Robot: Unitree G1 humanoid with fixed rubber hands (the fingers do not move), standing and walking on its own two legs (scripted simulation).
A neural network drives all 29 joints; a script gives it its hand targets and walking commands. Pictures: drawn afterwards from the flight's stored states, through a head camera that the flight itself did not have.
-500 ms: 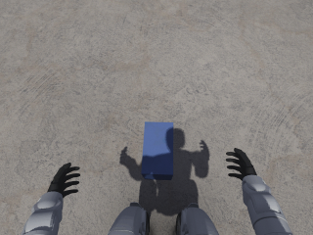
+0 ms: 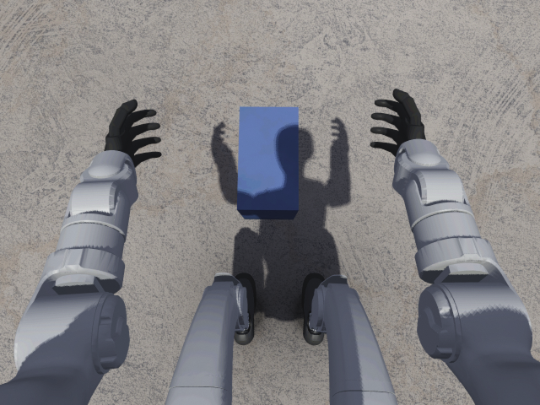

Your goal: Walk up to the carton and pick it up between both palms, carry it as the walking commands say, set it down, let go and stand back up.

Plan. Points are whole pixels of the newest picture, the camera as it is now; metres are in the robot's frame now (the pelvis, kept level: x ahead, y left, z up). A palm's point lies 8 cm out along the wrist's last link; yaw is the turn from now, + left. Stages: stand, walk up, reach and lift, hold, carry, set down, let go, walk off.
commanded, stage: reach and lift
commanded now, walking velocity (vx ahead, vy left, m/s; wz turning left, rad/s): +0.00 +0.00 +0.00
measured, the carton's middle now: (269, 168) +0.55 +0.03 -0.55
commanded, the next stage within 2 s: none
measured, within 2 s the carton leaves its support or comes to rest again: neither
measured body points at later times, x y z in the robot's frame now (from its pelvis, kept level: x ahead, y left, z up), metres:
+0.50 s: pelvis +0.05 +0.00 +0.00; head +0.38 +0.02 +0.30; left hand +0.54 +0.21 -0.15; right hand +0.54 -0.14 -0.17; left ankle +0.11 +0.10 -0.63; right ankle +0.11 -0.12 -0.63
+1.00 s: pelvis +0.01 -0.03 -0.14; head +0.35 -0.01 +0.14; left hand +0.52 +0.19 -0.30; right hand +0.51 -0.13 -0.32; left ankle +0.11 +0.10 -0.63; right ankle +0.11 -0.12 -0.63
